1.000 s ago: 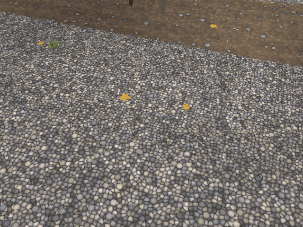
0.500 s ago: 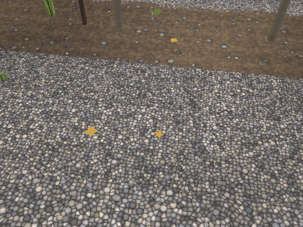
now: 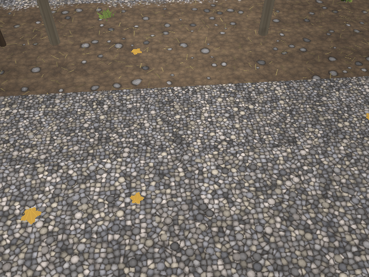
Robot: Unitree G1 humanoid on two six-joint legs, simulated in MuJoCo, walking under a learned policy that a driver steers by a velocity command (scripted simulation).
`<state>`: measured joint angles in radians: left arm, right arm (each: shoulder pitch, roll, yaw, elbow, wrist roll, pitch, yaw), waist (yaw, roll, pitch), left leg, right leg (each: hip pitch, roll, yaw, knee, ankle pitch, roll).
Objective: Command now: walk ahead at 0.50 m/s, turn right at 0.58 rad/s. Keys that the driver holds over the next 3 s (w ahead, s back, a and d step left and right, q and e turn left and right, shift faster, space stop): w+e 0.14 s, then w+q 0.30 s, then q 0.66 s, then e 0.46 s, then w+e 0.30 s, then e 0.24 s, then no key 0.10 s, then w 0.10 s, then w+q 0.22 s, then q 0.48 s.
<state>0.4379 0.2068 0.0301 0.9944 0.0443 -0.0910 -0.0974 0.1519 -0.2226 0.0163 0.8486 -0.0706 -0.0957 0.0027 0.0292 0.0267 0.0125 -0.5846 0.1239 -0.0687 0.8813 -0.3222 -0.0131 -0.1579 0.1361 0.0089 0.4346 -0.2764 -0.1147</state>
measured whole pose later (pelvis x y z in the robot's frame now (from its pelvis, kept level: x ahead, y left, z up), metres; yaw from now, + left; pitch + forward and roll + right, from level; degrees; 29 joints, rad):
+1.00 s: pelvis +0.40 +0.06 -0.04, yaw +12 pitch +1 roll +0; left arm 0.20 0.30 0.09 0.64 0.03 -0.09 0.00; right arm 0.24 -0.28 -0.05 0.68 -0.06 -0.15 0.04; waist 0.03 -0.01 0.01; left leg -0.42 -0.05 0.05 0.89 -0.46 0.09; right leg -0.44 -0.05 0.00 1.19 -0.65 0.04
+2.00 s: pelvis +0.61 +0.14 -0.16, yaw -3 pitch +2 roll -2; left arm 0.18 0.24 0.05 0.72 0.05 -0.09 -0.06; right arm 0.37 -0.23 -0.04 0.77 -0.06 -0.12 -0.02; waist -0.06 0.01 -0.05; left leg -0.16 0.00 0.14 0.35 -0.24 0.07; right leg -0.79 0.03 0.08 1.07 -0.02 0.00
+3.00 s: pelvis +0.95 +0.08 -0.18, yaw +5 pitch +0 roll -1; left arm 0.19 0.26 0.07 0.85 0.05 -0.07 -0.03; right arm 0.20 -0.28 -0.08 0.88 -0.05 -0.14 0.03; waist -0.03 0.00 0.05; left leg -0.40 -0.09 -0.01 0.55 -0.16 0.10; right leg -0.27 0.00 -0.01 1.15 -0.65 0.05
